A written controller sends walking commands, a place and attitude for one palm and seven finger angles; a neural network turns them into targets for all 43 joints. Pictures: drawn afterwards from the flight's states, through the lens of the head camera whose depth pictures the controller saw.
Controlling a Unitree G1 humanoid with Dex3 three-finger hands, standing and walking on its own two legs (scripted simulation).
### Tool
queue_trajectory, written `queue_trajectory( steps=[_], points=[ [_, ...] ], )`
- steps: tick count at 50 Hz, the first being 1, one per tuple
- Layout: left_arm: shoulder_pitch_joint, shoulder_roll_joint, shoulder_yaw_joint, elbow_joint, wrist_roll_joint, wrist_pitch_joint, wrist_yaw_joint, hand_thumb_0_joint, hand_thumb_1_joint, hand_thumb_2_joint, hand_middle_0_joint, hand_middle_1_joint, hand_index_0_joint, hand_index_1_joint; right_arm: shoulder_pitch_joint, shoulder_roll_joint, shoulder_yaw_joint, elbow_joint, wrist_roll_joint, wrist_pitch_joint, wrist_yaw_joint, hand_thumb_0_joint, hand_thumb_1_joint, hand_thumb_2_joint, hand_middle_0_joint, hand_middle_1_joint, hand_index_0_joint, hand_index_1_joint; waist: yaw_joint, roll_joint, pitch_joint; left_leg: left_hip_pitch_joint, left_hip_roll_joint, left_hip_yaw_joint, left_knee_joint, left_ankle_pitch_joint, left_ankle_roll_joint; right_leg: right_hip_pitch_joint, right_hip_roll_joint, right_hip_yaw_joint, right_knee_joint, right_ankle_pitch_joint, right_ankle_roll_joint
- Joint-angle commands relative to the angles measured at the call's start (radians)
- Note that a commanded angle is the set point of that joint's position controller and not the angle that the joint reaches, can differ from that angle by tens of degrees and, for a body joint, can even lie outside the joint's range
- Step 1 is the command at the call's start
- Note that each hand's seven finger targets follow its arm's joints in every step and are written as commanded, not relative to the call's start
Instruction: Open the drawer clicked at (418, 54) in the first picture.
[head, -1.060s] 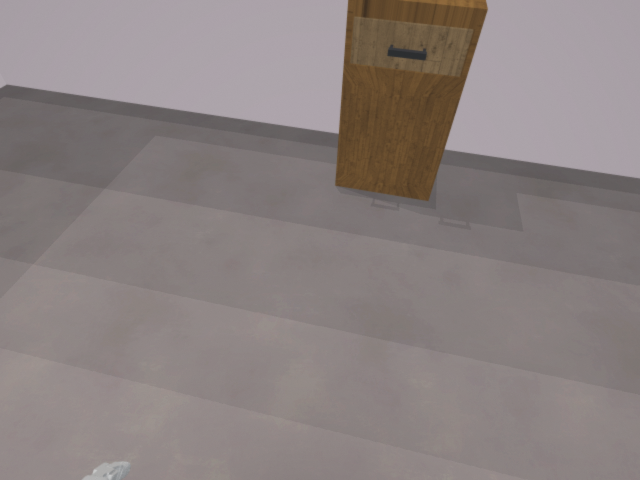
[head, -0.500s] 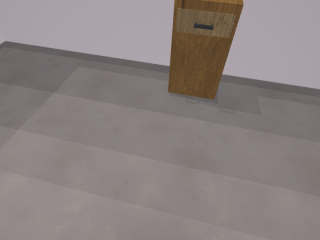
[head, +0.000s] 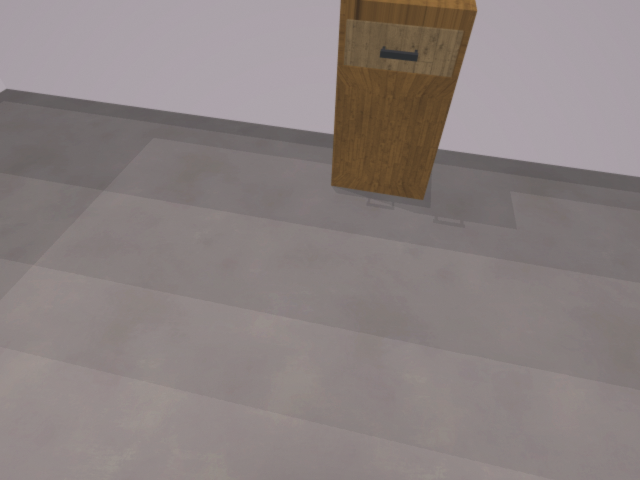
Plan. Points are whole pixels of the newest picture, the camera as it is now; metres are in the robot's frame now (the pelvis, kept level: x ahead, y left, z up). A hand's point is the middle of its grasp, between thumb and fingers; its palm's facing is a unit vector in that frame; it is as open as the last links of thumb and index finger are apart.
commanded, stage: look at it before walking up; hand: left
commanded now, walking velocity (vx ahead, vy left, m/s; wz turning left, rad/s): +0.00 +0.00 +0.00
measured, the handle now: (399, 52) +1.52 -0.21 -0.09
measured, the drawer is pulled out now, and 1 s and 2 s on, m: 0.00 0.00 0.00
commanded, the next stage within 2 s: walk to a spot facing it in 0.38 s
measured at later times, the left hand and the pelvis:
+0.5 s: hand out of the picture +0.08 +0.24 -0.16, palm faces -0.03 -0.94 -0.34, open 7.4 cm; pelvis +0.01 +0.00 +0.00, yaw +0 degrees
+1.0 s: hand out of the picture +0.11 +0.13 -0.17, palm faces -0.12 -0.97 -0.20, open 7.4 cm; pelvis +0.11 -0.05 -0.01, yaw -12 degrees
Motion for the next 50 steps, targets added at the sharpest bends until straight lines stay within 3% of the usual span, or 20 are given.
queue_trajectory(
  steps=[1,24,26,28,31,33,34,35,37,38,39,40,41,42,43,44,45,47,48,50],
  points=[
    [-0.042,0.212,0.043,-0.065,-0.003,-0.022,0.01,0.0,0.9,0.9,-0.2,-0.3,-0.2,-0.3,-0.047,-0.213,-0.037,-0.061,0.006,-0.022,-0.012,0.0,-0.9,-0.9,0.2,0.3,0.2,0.3,0.002,-0.006,-0.049,0.006,0.111,-0.103,-0.071,0.079,0.035,-0.004,-0.112,0.109,-0.079,0.042,-0.036],
    [-0.038,0.212,0.042,-0.056,-0.004,-0.024,0.011,0.0,0.9,0.9,-0.2,-0.3,-0.2,-0.3,-0.055,-0.213,-0.033,-0.053,0.008,-0.023,-0.016,0.0,-0.9,-0.9,0.2,0.3,0.2,0.3,0.003,0.0,-0.066,0.045,0.12,-0.093,-0.072,0.168,0.032,0.029,-0.114,0.1,-0.071,0.161,-0.036],
    [0.026,0.098,0.021,-0.03,-0.004,-0.002,0.013,0.0,0.9,0.9,-0.2,-0.3,-0.2,-0.3,0.007,-0.098,-0.008,-0.03,0.0,-0.007,-0.014,0.0,-0.9,-0.9,0.2,0.3,0.2,0.3,0.002,-0.005,-0.072,0.053,0.117,-0.054,-0.045,0.043,0.012,0.008,-0.098,0.107,-0.058,0.031,-0.025],
    [0.052,0.095,0.027,-0.04,0.003,0.015,0.002,0.0,0.9,0.9,-0.2,-0.3,-0.2,-0.3,0.039,-0.096,-0.017,-0.036,-0.006,0.004,-0.011,0.0,-0.9,-0.9,0.2,0.3,0.2,0.3,0.001,-0.002,-0.012,0.017,0.117,-0.046,-0.045,-0.191,0.018,-0.073,-0.076,0.13,-0.057,-0.206,-0.036],
    [0.07,0.098,0.046,-0.081,0.009,0.022,-0.016,0.0,0.9,0.9,-0.2,-0.3,-0.2,-0.3,0.064,-0.133,-0.04,-0.063,-0.01,0.008,-0.011,0.0,-0.9,-0.9,0.2,0.3,0.2,0.3,-0.002,0.038,0.088,-0.035,0.159,-0.092,-0.081,-0.419,0.049,-0.202,-0.023,0.133,0.015,-0.345,-0.049],
    [0.079,0.07,0.053,-0.112,0.009,0.016,-0.025,0.0,0.9,0.9,-0.2,-0.3,-0.2,-0.3,0.106,-0.164,-0.06,-0.076,-0.009,0.002,-0.014,0.0,-0.9,-0.9,0.2,0.3,0.2,0.3,-0.017,0.125,0.12,-0.003,0.248,-0.191,-0.145,-0.51,0.103,-0.302,0.032,0.062,0.182,-0.314,-0.04],
    [0.071,0.046,0.055,-0.129,0.007,0.011,-0.029,0.0,0.9,0.9,-0.2,-0.3,-0.2,-0.3,0.124,-0.18,-0.07,-0.079,-0.006,-0.007,-0.016,0.0,-0.9,-0.9,0.2,0.3,0.2,0.3,-0.022,0.167,0.117,0.021,0.322,-0.249,-0.186,-0.481,0.143,-0.334,0.039,-0.005,0.306,-0.246,-0.028],
    [0.044,0.029,0.058,-0.149,0.008,0.007,-0.032,0.0,0.9,0.9,-0.2,-0.3,-0.2,-0.3,0.143,-0.175,-0.077,-0.084,-0.006,-0.016,-0.017,0.0,-0.9,-0.9,0.2,0.3,0.2,0.3,-0.032,0.18,0.119,0.067,0.362,-0.252,-0.201,-0.384,0.176,-0.391,0.007,-0.017,0.387,-0.278,-0.021],
    [0.023,0.017,0.064,-0.175,0.007,-0.006,-0.039,0.0,0.9,0.9,-0.2,-0.3,-0.2,-0.3,0.168,-0.15,-0.078,-0.084,-0.007,-0.029,-0.019,0.0,-0.9,-0.9,0.2,0.3,0.2,0.3,-0.039,0.152,0.093,0.121,0.377,-0.199,-0.147,-0.171,0.187,-0.412,-0.04,-0.013,0.381,-0.311,-0.018],
    [0.045,-0.003,0.068,-0.171,0.006,-0.011,-0.041,0.0,0.9,0.9,-0.2,-0.3,-0.2,-0.3,0.149,-0.137,-0.078,-0.088,-0.01,-0.03,-0.019,0.0,-0.9,-0.9,0.2,0.3,0.2,0.3,-0.018,0.153,0.096,0.084,0.364,-0.134,-0.106,-0.084,0.167,-0.352,-0.05,-0.032,0.343,-0.299,-0.017],
    [0.113,-0.016,0.071,-0.153,0.006,-0.014,-0.043,0.0,0.9,0.9,-0.2,-0.3,-0.2,-0.3,0.115,-0.124,-0.075,-0.097,-0.011,-0.031,-0.02,0.0,-0.9,-0.9,0.2,0.3,0.2,0.3,0.018,0.145,0.076,0.02,0.335,-0.056,-0.036,-0.042,0.134,-0.229,-0.048,-0.052,0.266,-0.246,-0.02],
    [0.231,-0.021,0.076,-0.112,0.009,-0.018,-0.043,0.0,0.9,0.9,-0.2,-0.3,-0.2,-0.3,0.083,-0.11,-0.071,-0.103,-0.011,-0.029,-0.019,0.0,-0.9,-0.9,0.2,0.3,0.2,0.3,0.076,0.089,0.033,-0.084,0.269,0.034,0.124,-0.059,0.087,-0.03,-0.015,-0.086,0.149,-0.135,-0.026],
    [0.383,0.044,0.091,-0.062,0.016,-0.031,-0.034,0.0,0.9,0.9,-0.2,-0.3,-0.2,-0.3,0.063,-0.057,-0.062,-0.125,-0.002,-0.029,-0.013,0.0,-0.9,-0.9,0.2,0.3,0.2,0.3,0.136,-0.126,-0.019,-0.26,0.158,0.143,0.423,-0.119,0.028,0.172,-0.087,0.076,-0.009,-0.152,-0.06],
    [0.494,0.158,0.113,-0.033,0.013,-0.044,-0.012,0.0,0.9,0.9,-0.2,-0.3,-0.2,-0.3,0.013,0.018,-0.04,-0.184,0.003,-0.036,-0.003,0.0,-0.9,-0.9,0.2,0.3,0.2,0.3,0.161,-0.427,-0.01,-0.556,0.031,0.182,0.706,-0.391,-0.022,0.278,-0.34,0.539,-0.167,-0.103,-0.164],
    [0.515,0.141,0.108,-0.031,-0.002,-0.044,0.006,0.0,0.9,0.9,-0.2,-0.3,-0.2,-0.3,-0.035,-0.015,-0.048,-0.205,-0.004,-0.043,-0.002,0.0,-0.9,-0.9,0.2,0.3,0.2,0.3,0.16,-0.266,-0.007,-0.594,0.065,0.054,0.784,-0.369,-0.005,0.27,-0.374,0.615,-0.19,-0.056,-0.218],
    [0.441,0.106,0.101,-0.047,-0.002,-0.049,0.008,0.0,0.9,0.9,-0.2,-0.3,-0.2,-0.3,-0.023,-0.014,-0.056,-0.191,-0.001,-0.047,-0.001,0.0,-0.9,-0.9,0.2,0.3,0.2,0.3,0.122,-0.208,0.035,-0.592,0.107,0.021,0.802,-0.263,0.005,0.21,-0.344,0.541,-0.18,-0.093,-0.234],
    [0.398,0.073,0.094,-0.057,0.001,-0.052,0.007,0.0,0.9,0.9,-0.2,-0.3,-0.2,-0.3,-0.039,-0.004,-0.055,-0.18,-0.003,-0.05,0.001,0.0,-0.9,-0.9,0.2,0.3,0.2,0.3,0.106,-0.134,0.061,-0.586,0.121,0.024,0.818,-0.22,-0.003,0.148,-0.328,0.534,-0.184,-0.097,-0.247],
    [0.326,0.023,0.081,-0.074,0.006,-0.06,0.011,0.0,0.9,0.9,-0.2,-0.3,-0.2,-0.3,0.006,0.021,-0.059,-0.151,-0.01,-0.042,0.007,0.0,-0.9,-0.9,0.2,0.3,0.2,0.3,0.05,-0.028,0.072,-0.533,0.138,0.021,0.781,-0.14,-0.017,0.079,-0.291,0.407,-0.181,-0.018,-0.233],
    [0.322,0.011,0.078,-0.073,0.007,-0.065,0.011,0.0,0.9,0.9,-0.2,-0.3,-0.2,-0.3,0.028,0.042,-0.059,-0.142,-0.012,-0.035,0.009,0.0,-0.9,-0.9,0.2,0.3,0.2,0.3,0.032,-0.018,0.072,-0.516,0.134,0.036,0.76,-0.105,-0.028,0.059,-0.261,0.34,-0.182,0.051,-0.214],
    [0.33,-0.002,0.076,-0.059,0.007,-0.074,0.012,0.0,0.9,0.9,-0.2,-0.3,-0.2,-0.3,0.051,0.061,-0.06,-0.139,-0.01,-0.024,0.012,0.0,-0.9,-0.9,0.2,0.3,0.2,0.3,0.013,-0.048,0.057,-0.517,0.132,0.051,0.722,-0.05,-0.042,0.062,-0.229,0.26,-0.185,0.138,-0.2]
  ],
)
